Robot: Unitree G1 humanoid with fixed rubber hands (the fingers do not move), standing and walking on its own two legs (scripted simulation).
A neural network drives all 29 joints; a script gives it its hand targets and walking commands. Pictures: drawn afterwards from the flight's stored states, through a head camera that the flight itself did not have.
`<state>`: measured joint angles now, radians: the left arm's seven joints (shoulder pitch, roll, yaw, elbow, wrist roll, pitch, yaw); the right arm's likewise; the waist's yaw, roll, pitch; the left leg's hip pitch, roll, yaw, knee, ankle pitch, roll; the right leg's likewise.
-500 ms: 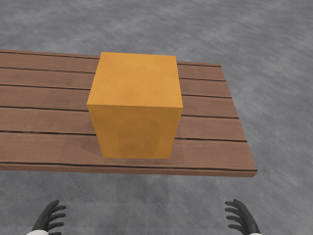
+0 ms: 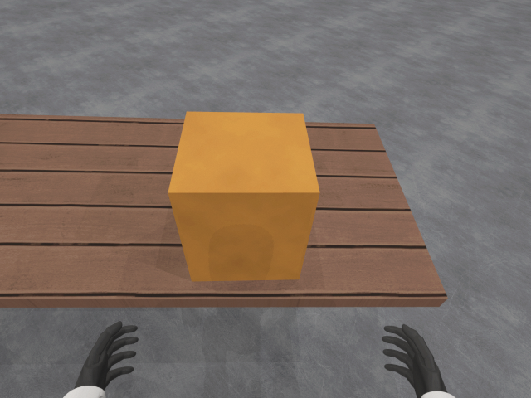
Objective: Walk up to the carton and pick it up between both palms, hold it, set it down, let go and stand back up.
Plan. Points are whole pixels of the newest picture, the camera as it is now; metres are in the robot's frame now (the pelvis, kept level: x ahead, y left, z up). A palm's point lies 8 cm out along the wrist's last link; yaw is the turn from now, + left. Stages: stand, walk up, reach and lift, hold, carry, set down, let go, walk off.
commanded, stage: reach and lift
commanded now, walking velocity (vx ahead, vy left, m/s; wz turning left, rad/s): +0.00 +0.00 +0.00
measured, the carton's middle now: (245, 199) +0.44 +0.06 +0.03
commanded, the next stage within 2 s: none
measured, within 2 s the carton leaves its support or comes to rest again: neither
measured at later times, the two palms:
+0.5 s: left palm (102, 360) +0.16 +0.23 +0.02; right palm (415, 357) +0.18 -0.19 +0.01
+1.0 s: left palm (113, 309) +0.21 +0.22 +0.06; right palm (406, 302) +0.24 -0.18 +0.05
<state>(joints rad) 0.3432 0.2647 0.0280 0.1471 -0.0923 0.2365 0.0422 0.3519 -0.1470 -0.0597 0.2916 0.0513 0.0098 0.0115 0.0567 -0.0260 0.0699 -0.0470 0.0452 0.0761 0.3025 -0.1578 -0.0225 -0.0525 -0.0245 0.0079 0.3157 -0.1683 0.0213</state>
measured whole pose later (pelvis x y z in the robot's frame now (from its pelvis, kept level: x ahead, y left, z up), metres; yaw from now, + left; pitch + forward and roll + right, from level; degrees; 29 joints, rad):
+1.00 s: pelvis +0.01 -0.01 +0.00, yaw +1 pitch -3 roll +0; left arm 0.23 0.25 0.03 -0.18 -0.25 0.29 0.06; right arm 0.25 -0.10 0.02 -0.13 0.23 0.16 -0.15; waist 0.08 -0.01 0.04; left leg -0.09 0.05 0.05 0.33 -0.17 -0.04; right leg -0.10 -0.01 0.00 0.36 -0.20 0.00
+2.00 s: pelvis -0.01 -0.01 +0.00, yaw +0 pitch +0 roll +0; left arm -0.58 0.34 0.16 0.18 -0.25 0.70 0.08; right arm -0.62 -0.30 0.04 0.36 0.42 0.42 -0.17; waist 0.03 -0.02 0.03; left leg -0.22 0.06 0.05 0.38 -0.17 -0.04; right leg -0.21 0.01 0.02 0.37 -0.17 0.01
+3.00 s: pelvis +0.01 -0.01 -0.01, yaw +2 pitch +14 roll -2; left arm -0.84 0.29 0.07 0.99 -0.21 0.07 0.05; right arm -0.87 -0.19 0.03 0.99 0.30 0.05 -0.17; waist 0.05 0.01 -0.13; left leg -0.52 0.08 -0.01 0.48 -0.20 -0.04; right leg -0.45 0.03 -0.03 0.38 -0.17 0.00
